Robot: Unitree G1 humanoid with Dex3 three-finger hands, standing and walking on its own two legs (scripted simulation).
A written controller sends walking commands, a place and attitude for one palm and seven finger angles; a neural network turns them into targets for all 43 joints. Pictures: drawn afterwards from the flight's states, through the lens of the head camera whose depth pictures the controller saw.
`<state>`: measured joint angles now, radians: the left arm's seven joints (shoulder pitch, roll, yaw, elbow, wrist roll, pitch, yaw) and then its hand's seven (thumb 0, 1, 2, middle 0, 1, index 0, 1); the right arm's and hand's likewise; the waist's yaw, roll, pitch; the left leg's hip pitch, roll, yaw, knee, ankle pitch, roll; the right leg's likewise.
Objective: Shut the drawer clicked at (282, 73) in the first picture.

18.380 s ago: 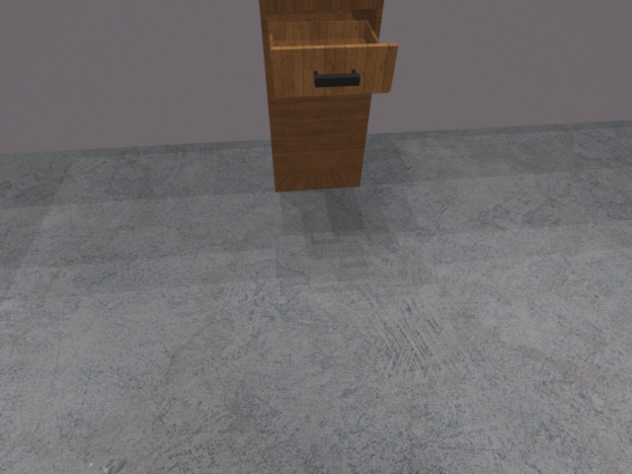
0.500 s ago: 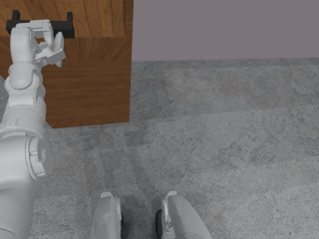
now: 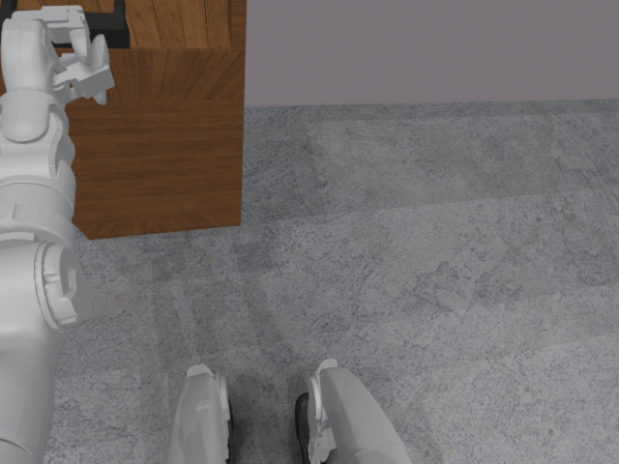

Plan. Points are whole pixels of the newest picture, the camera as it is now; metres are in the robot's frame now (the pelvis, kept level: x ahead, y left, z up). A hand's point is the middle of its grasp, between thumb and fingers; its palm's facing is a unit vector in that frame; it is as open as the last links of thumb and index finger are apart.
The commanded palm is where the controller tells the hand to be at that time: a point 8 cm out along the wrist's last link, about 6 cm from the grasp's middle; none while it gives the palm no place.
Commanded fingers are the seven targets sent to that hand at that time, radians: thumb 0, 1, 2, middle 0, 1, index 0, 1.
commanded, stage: pull the fist back off the drawer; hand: left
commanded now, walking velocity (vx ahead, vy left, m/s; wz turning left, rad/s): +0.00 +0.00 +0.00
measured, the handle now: (65, 15) +0.64 +0.22 +0.08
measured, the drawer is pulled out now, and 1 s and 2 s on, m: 0.00 0.00 0.00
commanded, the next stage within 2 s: draw the hand back to the body in 0.38 s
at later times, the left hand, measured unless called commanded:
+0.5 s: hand (102, 72) +0.56 +0.18 +0.08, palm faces +0.10 -0.99 -0.04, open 3.2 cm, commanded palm +0.52 +0.21 +0.09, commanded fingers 0.00 0.90 0.90 -1.40 -1.60 -1.40 -1.60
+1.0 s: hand (28, 128) +0.41 +0.19 +0.18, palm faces +0.04 -1.00 -0.04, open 3.3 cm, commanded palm +0.38 +0.25 +0.18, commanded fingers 0.00 0.90 0.90 -1.40 -1.60 -1.40 -1.60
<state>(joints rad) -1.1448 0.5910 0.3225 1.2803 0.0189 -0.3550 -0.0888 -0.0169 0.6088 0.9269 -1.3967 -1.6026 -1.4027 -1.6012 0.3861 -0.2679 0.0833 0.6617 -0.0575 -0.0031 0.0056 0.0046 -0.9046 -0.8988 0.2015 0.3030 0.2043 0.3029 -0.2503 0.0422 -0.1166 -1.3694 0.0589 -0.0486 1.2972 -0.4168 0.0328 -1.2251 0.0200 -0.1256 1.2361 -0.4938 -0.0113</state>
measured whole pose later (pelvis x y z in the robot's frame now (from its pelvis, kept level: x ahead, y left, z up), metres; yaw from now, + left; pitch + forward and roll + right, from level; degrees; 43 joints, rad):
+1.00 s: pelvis +0.08 -0.01 +0.09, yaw +2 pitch +11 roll -2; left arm -0.11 0.28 0.19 0.31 -0.25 -0.24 -0.19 0.01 0.90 0.90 -1.40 -1.60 -1.40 -1.60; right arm 0.24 -0.27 0.01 0.53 0.05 0.03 -0.01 0.01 -0.91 -0.90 0.20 0.30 0.20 0.30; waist -0.04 0.05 -0.13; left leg -0.65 0.04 0.01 0.88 -0.42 0.01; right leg -0.54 0.02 -0.07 0.82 -0.48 -0.01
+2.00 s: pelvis +0.08 -0.02 +0.13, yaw +2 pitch -4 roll +0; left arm 0.54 0.32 0.26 -0.45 -0.08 -0.10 0.11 0.01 0.89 0.90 -1.40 -1.60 -1.41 -1.60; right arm 0.20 -0.23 0.03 0.60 0.01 -0.10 -0.08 0.02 -0.90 -0.90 0.20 0.30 0.20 0.30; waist 0.06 0.07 0.01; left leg -0.14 0.02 0.03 0.47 -0.25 0.00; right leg -0.04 0.01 -0.04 0.42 -0.31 -0.02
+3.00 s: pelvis -0.06 +0.00 +0.12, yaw +2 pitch +5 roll -2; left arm 0.67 0.45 0.46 -0.66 -0.07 -0.27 0.16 0.01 0.89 0.90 -1.40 -1.60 -1.41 -1.60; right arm 0.21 -0.18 0.00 0.57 -0.02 -0.10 -0.05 0.01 -0.90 -0.90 0.20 0.30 0.20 0.30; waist 0.00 -0.01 -0.01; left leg -0.54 0.01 0.03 0.43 0.03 0.04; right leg -0.15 0.05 -0.02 0.51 -0.43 -0.03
